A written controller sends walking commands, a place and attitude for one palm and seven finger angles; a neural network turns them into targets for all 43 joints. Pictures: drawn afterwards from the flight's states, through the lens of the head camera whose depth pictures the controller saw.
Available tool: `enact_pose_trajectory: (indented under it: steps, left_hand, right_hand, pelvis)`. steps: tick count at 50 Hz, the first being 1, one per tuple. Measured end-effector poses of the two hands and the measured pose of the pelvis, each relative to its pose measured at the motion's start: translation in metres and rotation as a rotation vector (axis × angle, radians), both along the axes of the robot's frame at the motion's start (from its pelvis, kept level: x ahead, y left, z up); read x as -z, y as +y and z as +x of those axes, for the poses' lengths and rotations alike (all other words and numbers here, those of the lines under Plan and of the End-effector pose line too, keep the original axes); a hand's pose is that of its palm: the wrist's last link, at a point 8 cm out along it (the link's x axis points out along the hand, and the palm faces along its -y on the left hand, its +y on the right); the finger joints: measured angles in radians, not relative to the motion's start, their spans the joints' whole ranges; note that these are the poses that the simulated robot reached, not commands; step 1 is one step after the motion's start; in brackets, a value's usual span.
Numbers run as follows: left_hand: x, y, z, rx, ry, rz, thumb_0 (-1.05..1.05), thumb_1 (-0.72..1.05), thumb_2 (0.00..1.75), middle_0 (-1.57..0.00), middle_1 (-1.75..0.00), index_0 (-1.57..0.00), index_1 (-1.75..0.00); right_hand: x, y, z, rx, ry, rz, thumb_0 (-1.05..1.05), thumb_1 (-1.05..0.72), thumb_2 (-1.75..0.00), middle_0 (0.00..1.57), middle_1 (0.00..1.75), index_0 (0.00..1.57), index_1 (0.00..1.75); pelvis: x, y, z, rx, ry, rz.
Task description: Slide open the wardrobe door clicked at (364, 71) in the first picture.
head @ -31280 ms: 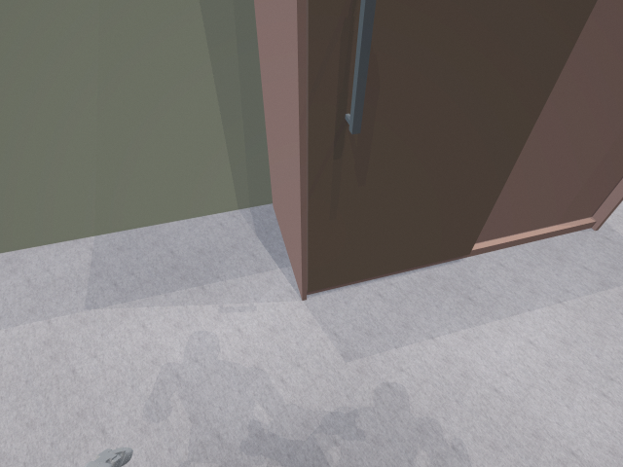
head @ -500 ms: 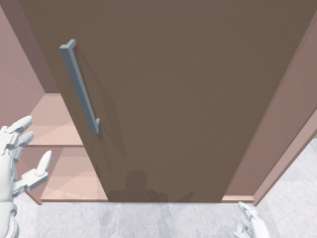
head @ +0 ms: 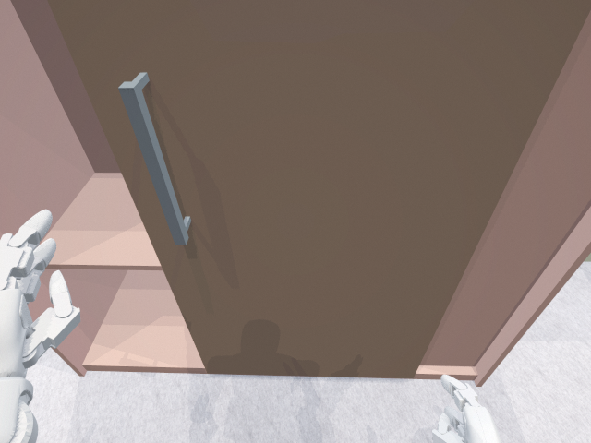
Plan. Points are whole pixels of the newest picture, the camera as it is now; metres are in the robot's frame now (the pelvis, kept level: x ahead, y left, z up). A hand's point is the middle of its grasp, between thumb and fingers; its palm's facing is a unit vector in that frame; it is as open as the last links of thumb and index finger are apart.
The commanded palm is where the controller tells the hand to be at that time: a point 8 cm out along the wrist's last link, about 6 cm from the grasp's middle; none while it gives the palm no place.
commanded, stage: step back with the hand held close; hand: left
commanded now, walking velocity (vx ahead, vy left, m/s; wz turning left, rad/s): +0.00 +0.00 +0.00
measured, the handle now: (164, 169) +0.48 +0.29 +0.14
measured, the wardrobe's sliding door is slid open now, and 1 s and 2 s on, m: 0.45 0.45 0.45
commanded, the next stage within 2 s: stop stepping back and stand still in 1.08 s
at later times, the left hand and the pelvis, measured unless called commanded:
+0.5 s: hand (12, 338) +0.15 +0.30 +0.16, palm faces +0.40 -0.79 -0.47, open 7.4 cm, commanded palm +0.09 +0.34 +0.17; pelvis -0.05 +0.04 -0.01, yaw -1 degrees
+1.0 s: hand out of the picture +0.05 +0.33 +0.17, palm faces +0.52 -0.76 -0.39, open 7.4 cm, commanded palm -0.04 +0.35 +0.17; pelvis -0.15 +0.04 -0.02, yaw +7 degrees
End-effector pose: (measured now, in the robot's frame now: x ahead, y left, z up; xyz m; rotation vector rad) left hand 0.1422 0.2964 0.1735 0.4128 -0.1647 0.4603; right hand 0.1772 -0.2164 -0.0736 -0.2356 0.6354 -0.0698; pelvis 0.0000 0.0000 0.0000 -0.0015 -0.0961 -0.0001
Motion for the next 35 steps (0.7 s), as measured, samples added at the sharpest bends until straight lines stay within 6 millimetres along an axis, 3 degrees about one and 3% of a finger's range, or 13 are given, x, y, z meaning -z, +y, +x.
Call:
enact_pose_trajectory:
  steps: [6, 11, 17, 24, 29, 35]
  left_hand:
    - [-0.003, 0.01, 0.003, -0.006, -0.009, 0.044, 0.02, 0.89, 0.9, -0.21, -0.3, -0.21, -0.31]
    - [0.006, 0.015, 0.009, 0.033, 0.029, 0.054, 0.02, 0.89, 0.9, -0.21, -0.3, -0.2, -0.3]
    - [0.005, 0.019, 0.001, 0.115, 0.05, 0.097, 0.02, 0.89, 0.9, -0.21, -0.3, -0.21, -0.31]
    - [-0.009, 0.04, -0.027, 0.106, -0.026, 0.17, 0.02, 0.89, 0.9, -0.21, -0.3, -0.21, -0.31]
    - [-0.001, 0.05, -0.054, 0.044, -0.044, 0.161, 0.02, 0.89, 0.9, -0.21, -0.3, -0.21, -0.31]
    - [0.008, 0.045, -0.094, -0.005, -0.061, 0.143, 0.02, 0.89, 0.9, -0.21, -0.3, -0.21, -0.31]
  right_hand:
    - [0.0, -0.005, -0.005, 0.013, 0.034, -0.012, 0.02, -0.9, -0.9, 0.2, 0.3, 0.2, 0.3]
    - [-0.001, -0.008, -0.014, 0.051, 0.073, -0.039, 0.02, -0.9, -0.9, 0.2, 0.3, 0.2, 0.3]
    - [-0.005, -0.001, -0.031, 0.1, 0.086, -0.058, 0.02, -0.9, -0.9, 0.2, 0.3, 0.2, 0.3]
    - [-0.008, 0.018, -0.054, 0.088, 0.061, -0.057, 0.02, -0.9, -0.9, 0.2, 0.3, 0.2, 0.3]
    - [-0.002, 0.028, -0.071, 0.055, 0.036, -0.042, 0.02, -0.9, -0.9, 0.2, 0.3, 0.2, 0.3]
    - [0.007, 0.031, -0.092, -0.004, 0.05, -0.043, 0.02, -0.9, -0.9, 0.2, 0.3, 0.2, 0.3]
  pelvis:
    - [0.001, 0.001, -0.004, -0.005, 0.038, -0.017]
    - [0.002, 0.011, -0.013, 0.001, 0.076, -0.022]
    - [0.003, 0.025, -0.026, 0.014, 0.091, -0.018]
    - [0.007, 0.036, -0.048, 0.012, 0.086, -0.021]
    - [0.012, 0.037, -0.068, -0.017, 0.078, -0.032]
    - [0.016, 0.03, -0.09, -0.068, 0.068, -0.043]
